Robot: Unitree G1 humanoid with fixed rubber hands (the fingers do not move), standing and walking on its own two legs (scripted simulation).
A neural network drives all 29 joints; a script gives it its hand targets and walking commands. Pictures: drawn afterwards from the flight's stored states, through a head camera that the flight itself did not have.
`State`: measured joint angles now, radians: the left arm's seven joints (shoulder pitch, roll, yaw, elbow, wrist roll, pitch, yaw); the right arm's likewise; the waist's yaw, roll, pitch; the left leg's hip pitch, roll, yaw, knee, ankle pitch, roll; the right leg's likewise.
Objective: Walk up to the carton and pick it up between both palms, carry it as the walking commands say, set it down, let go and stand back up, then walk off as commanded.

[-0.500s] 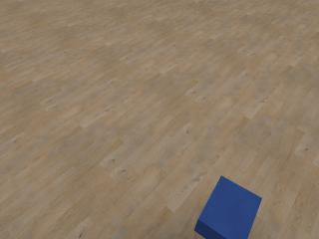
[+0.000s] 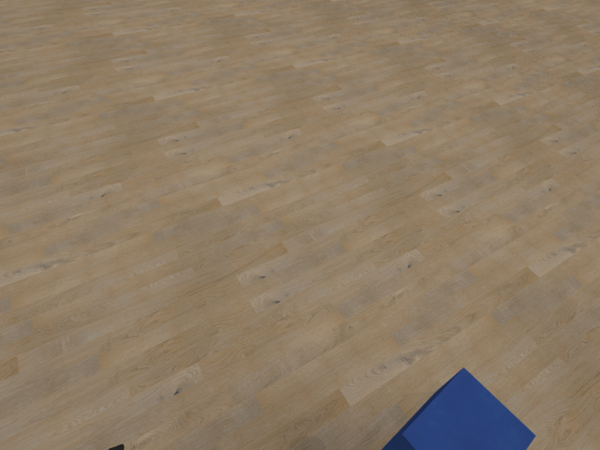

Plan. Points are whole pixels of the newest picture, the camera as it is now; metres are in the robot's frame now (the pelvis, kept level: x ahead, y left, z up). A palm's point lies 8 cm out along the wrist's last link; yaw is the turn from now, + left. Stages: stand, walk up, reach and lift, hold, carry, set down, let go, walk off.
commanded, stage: walk off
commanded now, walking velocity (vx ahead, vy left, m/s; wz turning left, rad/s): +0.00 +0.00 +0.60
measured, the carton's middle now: (452, 443) +0.27 -0.47 -0.66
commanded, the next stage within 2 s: stand in 0.88 s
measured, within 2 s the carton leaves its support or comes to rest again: neither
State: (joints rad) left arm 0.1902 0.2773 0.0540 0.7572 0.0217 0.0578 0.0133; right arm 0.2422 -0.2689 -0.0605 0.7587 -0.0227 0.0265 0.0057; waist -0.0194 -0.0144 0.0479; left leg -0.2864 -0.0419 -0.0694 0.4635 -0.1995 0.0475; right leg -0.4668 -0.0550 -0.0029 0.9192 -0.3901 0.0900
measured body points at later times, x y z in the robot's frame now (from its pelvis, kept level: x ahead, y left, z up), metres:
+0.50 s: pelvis -0.02 -0.03 +0.00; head +0.02 -0.04 +0.45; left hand -0.01 +0.26 -0.11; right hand +0.19 -0.25 -0.13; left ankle -0.07 +0.10 -0.70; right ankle +0.01 -0.14 -0.74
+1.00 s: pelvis -0.03 -0.02 +0.00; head +0.00 +0.01 +0.44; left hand -0.06 +0.28 -0.12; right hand +0.20 -0.20 -0.12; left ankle -0.07 +0.09 -0.74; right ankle +0.05 -0.13 -0.72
